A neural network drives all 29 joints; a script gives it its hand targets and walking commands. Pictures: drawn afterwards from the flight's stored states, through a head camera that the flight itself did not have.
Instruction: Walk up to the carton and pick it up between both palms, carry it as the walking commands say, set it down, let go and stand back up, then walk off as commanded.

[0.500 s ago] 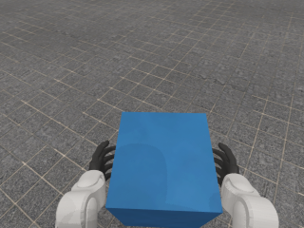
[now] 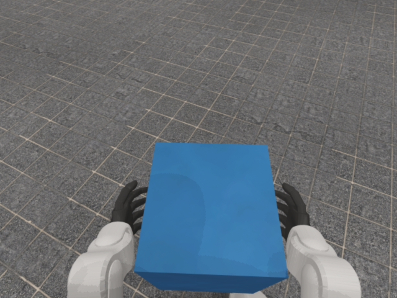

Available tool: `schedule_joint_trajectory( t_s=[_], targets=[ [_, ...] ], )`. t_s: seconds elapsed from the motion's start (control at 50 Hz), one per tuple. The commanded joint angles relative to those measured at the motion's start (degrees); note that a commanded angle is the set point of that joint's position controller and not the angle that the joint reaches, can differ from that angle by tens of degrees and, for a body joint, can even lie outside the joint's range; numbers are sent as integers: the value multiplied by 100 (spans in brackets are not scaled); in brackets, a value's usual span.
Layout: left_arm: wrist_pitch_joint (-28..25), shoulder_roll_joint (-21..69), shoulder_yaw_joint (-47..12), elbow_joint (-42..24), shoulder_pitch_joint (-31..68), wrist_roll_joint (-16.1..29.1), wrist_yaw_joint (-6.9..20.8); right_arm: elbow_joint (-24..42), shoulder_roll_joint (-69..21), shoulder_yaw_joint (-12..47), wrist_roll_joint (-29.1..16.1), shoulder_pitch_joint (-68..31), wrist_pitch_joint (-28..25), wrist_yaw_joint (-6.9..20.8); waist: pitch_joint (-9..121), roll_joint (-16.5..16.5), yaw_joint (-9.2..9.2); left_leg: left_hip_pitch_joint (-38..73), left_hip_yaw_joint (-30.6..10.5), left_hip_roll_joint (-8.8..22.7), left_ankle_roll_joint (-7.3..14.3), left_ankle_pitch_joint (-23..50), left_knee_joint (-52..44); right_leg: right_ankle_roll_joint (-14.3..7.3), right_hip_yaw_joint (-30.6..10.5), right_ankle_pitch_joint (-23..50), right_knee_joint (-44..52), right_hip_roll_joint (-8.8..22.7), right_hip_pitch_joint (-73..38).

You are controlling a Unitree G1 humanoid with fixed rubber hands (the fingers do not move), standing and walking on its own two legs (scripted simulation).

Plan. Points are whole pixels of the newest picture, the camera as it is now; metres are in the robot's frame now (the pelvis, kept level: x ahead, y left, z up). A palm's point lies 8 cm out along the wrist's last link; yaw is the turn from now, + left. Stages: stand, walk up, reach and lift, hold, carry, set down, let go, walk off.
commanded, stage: carry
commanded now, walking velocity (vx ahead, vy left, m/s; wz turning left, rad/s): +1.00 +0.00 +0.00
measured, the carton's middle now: (208, 224) +0.26 -0.02 +0.00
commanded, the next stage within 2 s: none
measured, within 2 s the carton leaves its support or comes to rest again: neither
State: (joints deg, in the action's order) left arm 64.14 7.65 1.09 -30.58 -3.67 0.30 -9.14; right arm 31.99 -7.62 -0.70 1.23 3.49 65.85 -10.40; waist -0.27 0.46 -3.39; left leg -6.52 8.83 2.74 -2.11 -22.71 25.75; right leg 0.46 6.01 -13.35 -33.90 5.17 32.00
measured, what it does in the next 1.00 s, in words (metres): walks ahead: right foot, then left foot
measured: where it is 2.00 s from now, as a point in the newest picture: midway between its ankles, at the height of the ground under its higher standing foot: (224, 119)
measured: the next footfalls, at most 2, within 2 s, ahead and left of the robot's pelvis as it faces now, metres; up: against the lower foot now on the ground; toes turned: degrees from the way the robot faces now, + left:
right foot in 0.04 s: +0.22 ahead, -0.12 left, +0.00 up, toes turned -7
left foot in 0.44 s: +0.58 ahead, +0.10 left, +0.00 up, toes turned +11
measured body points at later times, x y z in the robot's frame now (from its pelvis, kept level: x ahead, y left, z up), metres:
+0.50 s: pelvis +0.47 -0.03 -0.02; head +0.48 -0.05 +0.43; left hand +0.71 +0.13 +0.05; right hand +0.72 -0.16 +0.04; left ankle +0.55 +0.08 -0.73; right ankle +0.21 -0.12 -0.66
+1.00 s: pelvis +0.82 -0.10 +0.01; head +0.88 -0.11 +0.45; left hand +1.07 +0.08 +0.08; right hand +1.11 -0.22 +0.07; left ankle +0.82 +0.01 -0.73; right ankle +0.77 -0.15 -0.73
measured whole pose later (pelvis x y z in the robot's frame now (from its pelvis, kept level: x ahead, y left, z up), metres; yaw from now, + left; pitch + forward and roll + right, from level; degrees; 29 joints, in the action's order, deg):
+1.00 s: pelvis +0.82 -0.10 +0.01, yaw +6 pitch +5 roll +2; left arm 63.5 7.5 1.9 -34.3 -1.3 -0.4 -9.4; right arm 32.6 -7.3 -1.3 0.6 -2.3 65.6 -9.3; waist -2.5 -0.6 0.3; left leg -19.7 8.0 -0.1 -2.4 -11.2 27.6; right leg -4.8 11.2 -20.7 -28.5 0.7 13.0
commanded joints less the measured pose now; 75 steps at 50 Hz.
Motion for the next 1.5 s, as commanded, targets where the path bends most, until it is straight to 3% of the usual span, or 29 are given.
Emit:
schedule_joint_trajectory(
  t_s=[0.0,0.02,0.04,0.06,0.12,0.2,0.34,0.4,0.42,0.44,0.46,0.54,0.64,0.68,0.72,0.78,0.94,1.02,1.04,1.08,1.14,1.18,1.24,1.34,1.36,1.38,1.4,1.44,1.48],
  targets=[
    [-335,4910,-3463,-1204,2825,1414,618,1308,-4822,3896,-1927,-2911,-367,971,2670,425,422,-194,358,599,162,4400,851,-281,816,1010,852,-528,-3671],
    [-288,4867,-3379,-1010,2455,1382,607,1475,-4643,3864,-1953,-3229,-347,941,3253,-185,642,-992,237,304,71,3603,2323,-359,-2,307,1046,-60,-4969],
    [-263,4751,-3345,-1043,2552,1299,569,1528,-4552,3991,-1948,-3124,-265,1011,3086,-1520,572,-2568,149,-416,-34,1361,4059,-1174,-2935,-352,1835,1531,-5589],
    [-266,4620,-3129,-876,2247,1153,536,1319,-4568,4137,-2003,-2966,-128,1047,3011,-2449,486,-3352,-828,-491,-33,-22,4908,-1702,-4205,476,1731,1886,-5614],
    [-123,4876,-3486,-1095,2825,1394,623,811,-4765,3676,-1813,-2630,-105,1003,2319,-81,399,-3892,-1259,485,-22,284,4731,-1285,-2378,1849,1355,1774,-4550],
    [-21,5103,-3608,-689,3135,1631,745,860,-4714,3467,-1583,-3108,-175,904,1741,-551,410,-3400,-919,519,-100,387,3025,-1090,-1822,942,1814,1512,-3719],
    [-170,4822,-3835,-1371,3153,2049,893,794,-4867,3476,-1254,-2478,-350,733,1497,-1254,381,-1409,922,-567,121,1524,452,-409,129,6048,1341,816,-3846],
    [-128,4749,-3835,-1468,3106,1894,916,1116,-4895,3721,-1457,-2876,-384,732,2144,-1152,124,816,906,-652,418,1538,63,-154,703,5799,-663,442,-2644],
    [-104,4490,-3666,-1412,3178,1856,904,830,-4915,3699,-1387,-2571,-313,694,2541,-919,-118,2212,-861,264,1051,754,243,83,386,5595,-2342,335,-1241],
    [-24,4462,-3777,-1552,3142,1849,887,583,-4694,3490,-1279,-2303,-258,664,3031,899,-70,3221,-3684,1936,1782,2400,-188,229,217,1826,-4333,-490,63],
    [31,4346,-3612,-1279,2997,1760,931,543,-4625,3454,-1307,-2517,-249,661,3030,1598,-12,3632,-4516,2551,2546,4280,-258,352,-782,-1658,-5265,-833,1290],
    [-152,5133,-3463,-930,2814,1692,859,1104,-5107,3587,-1696,-3225,-367,797,2398,-282,183,1899,-2359,1814,1119,4793,-317,23,-889,-1607,-3689,49,1114],
    [-492,5282,-3472,-1669,3106,1557,678,1220,-5465,3863,-2057,-3099,-527,969,2472,1625,191,1289,-367,986,448,5962,305,52,337,500,750,-528,-969],
    [-387,5428,-3448,-1278,2595,1453,663,1490,-5118,3840,-1962,-2998,-478,944,3227,921,420,-93,428,312,-83,4386,1260,-123,429,2616,1129,-339,-3625],
    [-370,4898,-3312,-1314,2318,1269,584,1431,-4888,4031,-1959,-2685,-341,997,3587,-1647,411,-1795,224,-497,-299,-506,3125,-1066,-2190,7359,780,1778,-5334],
    [-277,4941,-3342,-1211,2483,1351,647,1476,-4790,4005,-1996,-3057,-311,933,2790,-1098,403,-2591,-693,-13,-143,-931,2806,-1064,-1561,8195,461,1614,-5120],
    [-275,5065,-3709,-1621,2768,1727,756,1239,-5013,3739,-1623,-2603,-349,819,2832,-1124,387,-893,3,-357,15,1702,-154,-388,-423,7576,324,965,-4303],
    [-10,4878,-3801,-1519,3195,1695,819,571,-5065,3491,-1425,-2338,-247,796,2802,1055,200,2784,-1353,1474,993,9553,807,407,99,1544,-572,68,-866],
    [-10,5044,-3997,-1579,3226,1855,906,794,-5049,3447,-1333,-2459,-294,775,2714,1619,261,3456,-1420,1596,1111,10263,963,418,101,-1033,336,-196,-73],
    [21,4917,-3995,-1462,3369,1804,848,700,-4799,3259,-1357,-2358,-245,816,2140,2106,172,3770,-1191,1456,718,10963,1118,172,670,-1731,372,-625,703],
    [-15,5118,-3977,-1405,3561,2011,911,968,-4878,3231,-1347,-2811,-324,718,2506,390,335,557,-105,603,87,7573,2017,110,502,3580,1441,-137,-3139],
    [6,5048,-3589,-658,2952,1713,810,1240,-4810,3626,-1571,-3486,-232,751,1852,-2332,497,-3690,433,-570,-122,-1260,3400,-426,-1047,10969,292,1089,-6077],
    [-29,4775,-3199,-906,2901,1414,778,1022,-5027,3902,-1861,-3604,-223,830,984,-877,560,-4356,523,-611,98,-992,2947,-280,-862,9688,706,936,-5756],
    [-123,4651,-3231,-1278,3017,1611,836,1003,-5229,3868,-1769,-3365,-241,809,1951,-1506,200,-77,941,-896,289,2295,304,734,537,9434,-890,285,-3617],
    [-143,4700,-3328,-1476,3356,1646,893,996,-5460,3868,-1764,-3321,-291,823,2691,-1167,-168,1629,12,74,1116,4078,125,1231,677,8186,-2759,135,-2332],
    [-97,4748,-3563,-1505,3333,1665,909,703,-5428,3688,-1656,-2840,-320,809,3264,1465,-217,3209,-2365,1813,2290,8335,733,1117,48,481,-5343,-627,-177],
    [-159,4751,-3609,-1518,3694,1829,958,308,-5411,3439,-1487,-2758,-389,808,3177,1842,-76,3096,-3490,2422,2856,9309,1096,736,-1649,-2758,-5893,-789,569],
    [-332,4813,-3494,-994,3429,1667,1006,793,-5013,3336,-1381,-3392,-619,836,2584,226,50,1844,-2832,2142,2207,7192,756,114,-1944,-2893,-5200,-521,853],
    [-253,5048,-3429,-1016,3032,1575,904,778,-5452,3662,-1719,-3196,-466,873,1875,454,212,1295,-2084,1813,1413,6393,795,-117,-1517,-2859,-3153,-117,1013]
  ],
)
